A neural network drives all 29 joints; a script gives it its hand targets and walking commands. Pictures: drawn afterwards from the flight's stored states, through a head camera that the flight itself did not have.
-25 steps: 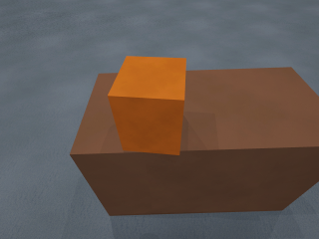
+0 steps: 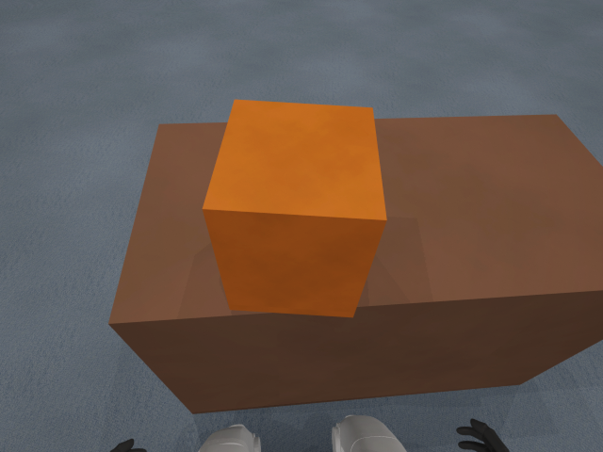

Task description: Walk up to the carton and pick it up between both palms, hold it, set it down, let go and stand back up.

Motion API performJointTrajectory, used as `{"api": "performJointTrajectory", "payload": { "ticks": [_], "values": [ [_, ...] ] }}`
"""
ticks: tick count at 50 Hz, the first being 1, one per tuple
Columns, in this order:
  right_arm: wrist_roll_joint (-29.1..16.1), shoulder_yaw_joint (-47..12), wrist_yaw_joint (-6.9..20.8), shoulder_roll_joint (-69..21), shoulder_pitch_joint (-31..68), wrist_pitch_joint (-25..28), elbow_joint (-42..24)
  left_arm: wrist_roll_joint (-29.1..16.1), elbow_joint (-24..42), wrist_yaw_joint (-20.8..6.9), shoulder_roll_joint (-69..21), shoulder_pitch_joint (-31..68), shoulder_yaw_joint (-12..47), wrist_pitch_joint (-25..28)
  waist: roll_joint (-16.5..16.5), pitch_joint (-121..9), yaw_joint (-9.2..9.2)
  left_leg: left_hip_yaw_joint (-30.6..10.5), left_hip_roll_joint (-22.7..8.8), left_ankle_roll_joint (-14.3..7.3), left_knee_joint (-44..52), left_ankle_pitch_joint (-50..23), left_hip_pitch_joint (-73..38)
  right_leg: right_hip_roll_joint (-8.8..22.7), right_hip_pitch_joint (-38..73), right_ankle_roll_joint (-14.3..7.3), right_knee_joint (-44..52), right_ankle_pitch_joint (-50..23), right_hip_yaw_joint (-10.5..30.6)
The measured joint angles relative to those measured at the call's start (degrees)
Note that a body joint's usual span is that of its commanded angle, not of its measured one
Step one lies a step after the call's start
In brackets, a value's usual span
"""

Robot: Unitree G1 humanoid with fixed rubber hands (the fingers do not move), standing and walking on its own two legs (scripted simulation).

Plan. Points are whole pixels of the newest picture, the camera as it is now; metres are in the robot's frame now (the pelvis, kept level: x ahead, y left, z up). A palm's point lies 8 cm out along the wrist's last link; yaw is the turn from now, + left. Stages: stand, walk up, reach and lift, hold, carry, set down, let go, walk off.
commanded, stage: walk up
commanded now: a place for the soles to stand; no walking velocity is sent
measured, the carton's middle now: (297, 214) +0.43 +0.02 +0.04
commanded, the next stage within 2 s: none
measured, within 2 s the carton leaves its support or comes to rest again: neither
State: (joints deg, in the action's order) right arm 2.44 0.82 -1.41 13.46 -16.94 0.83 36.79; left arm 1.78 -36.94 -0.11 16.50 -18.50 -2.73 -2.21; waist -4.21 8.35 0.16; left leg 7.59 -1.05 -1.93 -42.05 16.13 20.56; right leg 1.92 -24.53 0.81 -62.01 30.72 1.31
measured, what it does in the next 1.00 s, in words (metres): steps on the spot: right foot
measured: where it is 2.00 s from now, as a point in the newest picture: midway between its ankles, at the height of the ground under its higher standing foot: outside the picture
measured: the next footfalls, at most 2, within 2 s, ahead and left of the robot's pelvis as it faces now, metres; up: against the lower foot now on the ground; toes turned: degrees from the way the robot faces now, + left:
right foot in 0.06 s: +0.10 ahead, -0.12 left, +0.00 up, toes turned -2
right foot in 1.48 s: +0.03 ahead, -0.14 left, +0.00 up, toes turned +2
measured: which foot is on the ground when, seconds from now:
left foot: down 0.00-1.00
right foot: up 0.00-0.04, down 0.06-1.00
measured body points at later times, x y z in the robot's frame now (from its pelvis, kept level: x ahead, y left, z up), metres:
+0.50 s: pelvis +0.04 -0.01 +0.02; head +0.05 -0.01 +0.47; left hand +0.16 +0.24 -0.09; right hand +0.13 -0.26 -0.09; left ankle +0.08 +0.11 -0.71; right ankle +0.06 -0.12 -0.71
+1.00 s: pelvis +0.04 -0.02 +0.02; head +0.06 -0.01 +0.47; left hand +0.11 +0.25 -0.11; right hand +0.19 -0.26 -0.09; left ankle +0.08 +0.11 -0.71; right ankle +0.06 -0.12 -0.71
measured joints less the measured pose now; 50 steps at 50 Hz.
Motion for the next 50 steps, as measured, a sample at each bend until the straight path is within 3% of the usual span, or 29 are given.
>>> {"api": "performJointTrajectory", "payload": {
  "ticks": [2,4,7,9,17,34,50],
  "values": [
    [-0.38,-0.04,0.10,0.90,-0.45,-0.40,0.12,-0.12,0.42,-0.15,-0.62,1.36,0.42,0.37,0.67,-0.20,0.68,0.16,-0.25,0.22,-0.65,0.43,0.34,0.83,1.75,-0.38,10.05,-3.76,-0.98],
    [-1.32,-0.13,0.52,1.93,-0.52,-1.11,0.63,-0.19,0.14,-0.27,-1.40,2.53,0.89,0.98,2.43,-0.32,1.07,-0.42,-1.44,0.71,-2.96,1.79,1.14,0.10,3.42,-1.04,15.89,-12.39,-2.02],
    [-2.65,0.06,0.97,2.28,-1.13,-2.49,1.75,-1.12,-1.26,-0.29,-2.36,4.01,2.07,0.77,4.55,-1.48,1.43,-2.94,-1.29,1.71,-3.58,5.28,0.87,-0.95,4.55,-1.45,16.76,-11.17,-3.02],
    [-2.68,0.04,1.18,2.07,-1.90,-2.52,2.25,-1.72,-2.00,-0.19,-2.67,5.00,2.61,0.45,5.08,-2.21,1.56,-3.94,-0.65,1.26,-0.90,1.52,-0.53,-1.12,5.86,-1.43,18.57,-11.05,-3.23],
    [-2.56,-1.01,1.68,0.66,-4.53,-0.36,2.78,-1.40,-2.71,-0.80,-2.02,6.91,2.86,1.29,3.79,-5.22,1.33,-5.16,0.16,1.55,6.65,-1.51,-2.51,-0.90,8.07,-1.34,25.70,-13.61,-3.97],
    [-2.22,-0.38,1.55,1.19,-0.69,-0.46,-0.18,-1.69,-5.42,-0.69,-1.25,5.09,3.46,0.87,3.53,-5.55,-0.47,-9.10,0.85,2.44,7.02,-1.58,-1.89,-0.50,9.43,-2.12,27.01,-12.66,-7.72],
    [-1.93,-0.08,1.24,0.89,-0.09,-0.82,-0.50,-1.58,-4.65,-0.79,-0.44,4.56,3.09,0.22,3.82,-4.56,-0.85,-13.03,2.01,3.07,4.47,-1.05,0.24,0.32,9.31,-2.62,25.24,-10.95,-11.51]
  ]
}}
